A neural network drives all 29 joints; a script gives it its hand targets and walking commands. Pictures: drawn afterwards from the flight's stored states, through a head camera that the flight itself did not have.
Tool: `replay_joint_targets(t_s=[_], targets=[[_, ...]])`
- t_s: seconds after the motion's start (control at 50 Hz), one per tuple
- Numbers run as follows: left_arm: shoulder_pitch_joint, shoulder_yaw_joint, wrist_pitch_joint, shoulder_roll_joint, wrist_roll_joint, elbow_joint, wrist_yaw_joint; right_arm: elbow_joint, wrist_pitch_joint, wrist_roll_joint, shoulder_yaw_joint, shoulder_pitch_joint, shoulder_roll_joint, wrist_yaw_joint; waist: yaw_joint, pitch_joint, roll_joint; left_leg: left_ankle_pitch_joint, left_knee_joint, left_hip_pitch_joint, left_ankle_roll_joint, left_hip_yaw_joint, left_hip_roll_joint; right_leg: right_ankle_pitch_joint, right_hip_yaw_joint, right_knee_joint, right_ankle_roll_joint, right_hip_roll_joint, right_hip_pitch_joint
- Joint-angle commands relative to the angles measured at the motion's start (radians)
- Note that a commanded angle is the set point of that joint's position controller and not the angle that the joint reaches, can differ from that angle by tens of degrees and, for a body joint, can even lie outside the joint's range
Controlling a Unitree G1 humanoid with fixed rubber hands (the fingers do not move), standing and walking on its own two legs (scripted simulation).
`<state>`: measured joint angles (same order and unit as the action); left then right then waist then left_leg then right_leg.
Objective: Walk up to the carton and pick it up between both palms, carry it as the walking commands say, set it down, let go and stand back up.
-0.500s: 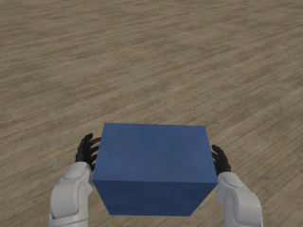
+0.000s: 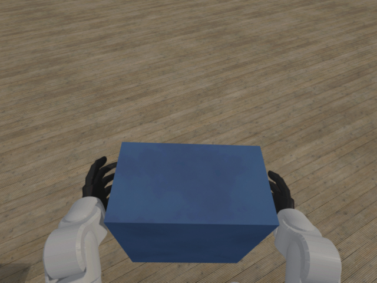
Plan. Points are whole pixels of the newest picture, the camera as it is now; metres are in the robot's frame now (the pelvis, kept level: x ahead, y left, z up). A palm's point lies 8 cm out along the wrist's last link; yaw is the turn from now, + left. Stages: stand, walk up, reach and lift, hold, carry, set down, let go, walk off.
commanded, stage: carry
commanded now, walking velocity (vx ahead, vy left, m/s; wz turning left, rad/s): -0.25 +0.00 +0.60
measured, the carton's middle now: (188, 211) +0.26 +0.01 +0.03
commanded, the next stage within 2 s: none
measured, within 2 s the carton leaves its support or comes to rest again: neither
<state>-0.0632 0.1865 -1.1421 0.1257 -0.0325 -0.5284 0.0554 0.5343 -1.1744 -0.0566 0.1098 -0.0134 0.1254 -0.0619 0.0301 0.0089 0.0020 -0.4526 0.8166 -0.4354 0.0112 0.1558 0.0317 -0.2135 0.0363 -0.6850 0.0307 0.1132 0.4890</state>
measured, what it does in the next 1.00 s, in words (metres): walks backwards, turning left: left foot, then right foot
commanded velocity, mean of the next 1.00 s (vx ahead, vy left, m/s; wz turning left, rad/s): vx -0.25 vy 0.00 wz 0.60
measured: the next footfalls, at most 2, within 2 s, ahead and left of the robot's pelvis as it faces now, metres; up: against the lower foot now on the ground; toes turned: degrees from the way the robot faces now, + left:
left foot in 0.18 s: +0.00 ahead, +0.14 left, +0.00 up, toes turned +16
right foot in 0.50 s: -0.09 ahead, -0.07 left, +0.00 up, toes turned +3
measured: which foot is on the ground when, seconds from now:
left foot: up 0.00-0.16, down 0.18-0.52, up 0.54-0.84, down 0.86-1.00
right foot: down 0.00-0.18, up 0.20-0.48, down 0.50-0.86, up 0.88-1.00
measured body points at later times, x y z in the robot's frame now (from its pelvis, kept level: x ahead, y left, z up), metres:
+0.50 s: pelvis -0.11 +0.03 -0.01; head -0.05 +0.05 +0.44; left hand +0.13 +0.26 +0.07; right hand +0.18 -0.08 +0.05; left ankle -0.04 +0.13 -0.72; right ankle -0.13 -0.08 -0.72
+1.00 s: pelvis -0.25 +0.09 -0.01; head -0.23 +0.11 +0.44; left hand -0.10 +0.36 +0.06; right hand +0.04 +0.06 +0.06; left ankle -0.27 +0.19 -0.72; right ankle -0.20 -0.04 -0.67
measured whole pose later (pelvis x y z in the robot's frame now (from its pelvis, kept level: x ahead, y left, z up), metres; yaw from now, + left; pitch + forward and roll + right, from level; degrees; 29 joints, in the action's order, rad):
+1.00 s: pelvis -0.25 +0.09 -0.01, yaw +26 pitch +2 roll -1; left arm -0.02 0.19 -1.11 0.12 0.00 -0.54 0.06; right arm 0.55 -1.16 -0.06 0.10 -0.04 0.13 -0.06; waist 0.02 -0.02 0.01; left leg -0.37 0.81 -0.47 0.02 0.08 0.06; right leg -0.55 0.16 -1.09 0.08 0.15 0.52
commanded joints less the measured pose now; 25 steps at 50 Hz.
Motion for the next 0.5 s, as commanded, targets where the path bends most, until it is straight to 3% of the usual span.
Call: replay_joint_targets(t_s=[0.0,0.02,0.04,0.06,0.08,0.1,0.12,0.14,0.16,0.18,0.2,0.22,0.24,0.26,0.28,0.3,0.32,0.34,0.36,0.38,0.4,0.42,0.44,0.46,0.48], targets=[[-0.268,-0.716,-0.013,0.746,0.277,-0.092,-0.108,0.208,0.022,0.327,-0.76,0.504,0.712,0.067,-0.016,0.304,0.224,-0.16,0.461,-0.073,-0.026,-0.145,0.0,0.207,-0.165,0.315,-0.165,0.332,-0.161],[-0.299,-0.719,-0.005,0.737,0.275,-0.112,-0.109,0.213,0.027,0.325,-0.766,0.519,0.712,0.066,-0.016,0.281,0.248,-0.166,0.424,-0.109,-0.038,-0.101,0.01,0.272,-0.087,0.279,-0.142,0.313,-0.194],[-0.255,-0.718,-0.01,0.744,0.27,-0.074,-0.106,0.179,0.022,0.323,-0.751,0.459,0.701,0.07,-0.021,0.301,0.244,-0.153,0.35,-0.082,-0.027,-0.147,0.031,0.374,-0.07,0.232,-0.139,0.303,-0.216],[-0.311,-0.731,0.002,0.767,0.282,-0.098,-0.11,0.2,0.034,0.325,-0.758,0.497,0.728,0.071,-0.022,0.292,0.267,-0.167,0.223,-0.087,-0.028,-0.094,0.018,0.483,-0.013,0.19,-0.113,0.27,-0.266],[-0.284,-0.727,0.004,0.759,0.268,-0.09,-0.109,0.191,0.03,0.322,-0.753,0.465,0.706,0.072,-0.023,0.249,0.265,-0.129,0.074,-0.078,-0.021,-0.107,0.048,0.464,0.008,0.168,-0.098,0.281,-0.247],[-0.248,-0.721,-0.001,0.742,0.252,-0.062,-0.106,0.186,0.035,0.319,-0.755,0.456,0.696,0.075,-0.023,0.279,0.292,-0.085,-0.053,-0.01,-0.025,-0.086,0.023,0.346,-0.019,0.152,-0.091,0.267,-0.238],[-0.31,-0.744,0.012,0.761,0.27,-0.104,-0.11,0.167,0.04,0.312,-0.761,0.45,0.72,0.08,-0.033,0.257,0.281,0.033,-0.195,0.044,-0.021,-0.092,0.022,0.229,0.002,0.113,-0.06,0.254,-0.18],[-0.247,-0.749,-0.004,0.752,0.262,-0.057,-0.103,0.141,0.036,0.297,-0.722,0.384,0.699,0.076,-0.039,0.271,0.1,0.144,-0.338,0.149,-0.022,-0.152,0.057,0.118,0.073,-0.02,-0.009,0.193,-0.104],[-0.244,-0.751,0.0,0.76,0.26,-0.051,-0.103,0.166,0.046,0.3,-0.71,0.409,0.677,0.083,-0.038,0.237,-0.153,0.385,-0.465,0.236,0.032,-0.459,0.271,-0.241,0.12,-0.192,0.045,0.076,0.149],[-0.272,-0.759,0.005,0.744,0.258,-0.092,-0.098,0.181,0.048,0.318,-0.714,0.434,0.675,0.085,-0.029,0.235,-0.325,0.751,-0.462,0.213,0.156,-0.661,0.437,-0.477,0.062,-0.371,0.059,-0.011,0.247],[-0.328,-0.792,0.003,0.789,0.287,-0.1,-0.101,0.21,0.046,0.305,-0.697,0.452,0.698,0.085,-0.039,0.226,-0.232,0.688,-0.451,0.09,0.189,-0.558,0.384,-0.422,-0.015,-0.533,0.052,-0.011,0.154],[-0.341,-0.802,0.005,0.775,0.296,-0.129,-0.096,0.159,0.042,0.304,-0.685,0.408,0.699,0.095,-0.041,0.191,-0.237,0.503,-0.476,0.042,0.169,-0.532,0.33,-0.362,-0.032,-0.567,0.048,-0.002,0.161],[-0.363,-0.803,0.007,0.77,0.312,-0.167,-0.106,0.153,0.042,0.287,-0.693,0.375,0.706,0.096,-0.039,0.145,-0.117,0.436,-0.48,-0.014,0.161,-0.484,0.311,-0.298,0.004,-0.582,0.043,-0.024,0.137],[-0.327,-0.802,0.013,0.8,0.306,-0.142,-0.107,0.213,0.055,0.314,-0.729,0.444,0.726,0.098,-0.028,0.208,-0.115,0.478,-0.415,-0.012,0.154,-0.424,0.279,-0.255,0.003,-0.595,0.031,-0.025,0.079],[-0.32,-0.802,0.011,0.812,0.311,-0.122,-0.106,0.206,0.059,0.306,-0.709,0.452,0.729,0.095,-0.027,0.239,-0.193,0.633,-0.394,0.122,0.135,-0.402,0.26,-0.262,0.026,-0.517,0.041,-0.041,0.102],[-0.302,-0.817,0.012,0.803,0.318,-0.138,-0.102,0.205,0.064,0.315,-0.708,0.429,0.727,0.097,-0.029,0.286,-0.243,0.869,-0.341,0.206,0.151,-0.428,0.261,-0.257,0.014,-0.493,0.028,-0.048,0.127],[-0.328,-0.818,0.01,0.778,0.315,-0.156,-0.095,0.188,0.06,0.296,-0.692,0.404,0.708,0.091,-0.025,0.306,-0.194,0.958,-0.316,0.232,0.133,-0.415,0.245,-0.291,0.011,-0.416,0.032,-0.048,0.093],[-0.312,-0.823,0.019,0.799,0.323,-0.169,-0.095,0.235,0.073,0.315,-0.713,0.429,0.726,0.093,-0.032,0.334,-0.175,0.956,-0.329,0.241,0.152,-0.471,0.272,-0.283,0.01,-0.366,0.025,-0.069,0.082],[-0.291,-0.805,0.01,0.764,0.312,-0.134,-0.097,0.208,0.064,0.293,-0.701,0.402,0.691,0.08,-0.033,0.334,-0.196,0.919,-0.346,0.204,0.154,-0.501,0.282,-0.301,0.005,-0.311,0.028,-0.071,0.045],[-0.264,-0.804,0.006,0.753,0.305,-0.132,-0.093,0.188,0.054,0.29,-0.702,0.365,0.685,0.079,-0.033,0.356,-0.222,0.951,-0.327,0.207,0.151,-0.484,0.268,-0.301,0.009,-0.252,0.025,-0.08,0.014],[-0.237,-0.793,0.014,0.755,0.295,-0.137,-0.092,0.236,0.066,0.31,-0.727,0.411,0.677,0.087,-0.032,0.385,-0.223,0.905,-0.344,0.232,0.135,-0.482,0.256,-0.303,0.018,-0.176,0.022,-0.1,-0.038],[-0.25,-0.812,0.022,0.764,0.31,-0.174,-0.096,0.223,0.07,0.312,-0.729,0.373,0.702,0.089,-0.035,0.383,-0.283,1.01,-0.309,0.206,0.136,-0.496,0.261,-0.284,0.015,-0.101,0.022,-0.098,-0.051],[-0.285,-0.824,0.022,0.76,0.322,-0.188,-0.094,0.188,0.065,0.295,-0.712,0.335,0.7,0.087,-0.035,0.382,-0.258,0.97,-0.334,0.176,0.11,-0.503,0.247,-0.294,0.039,-0.039,0.015,-0.115,-0.128],[-0.226,-0.799,0.025,0.764,0.308,-0.161,-0.098,0.249,0.074,0.323,-0.742,0.386,0.699,0.086,-0.026,0.424,-0.214,0.957,-0.314,0.165,0.079,-0.474,0.227,-0.245,0.045,0.071,0.004,-0.095,-0.216],[-0.239,-0.819,0.029,0.764,0.322,-0.182,-0.102,0.252,0.073,0.309,-0.737,0.378,0.687,0.083,-0.007,0.438,-0.219,0.801,-0.299,0.037,0.02,-0.418,0.193,-0.12,0.04,0.21,-0.002,-0.033,-0.39]])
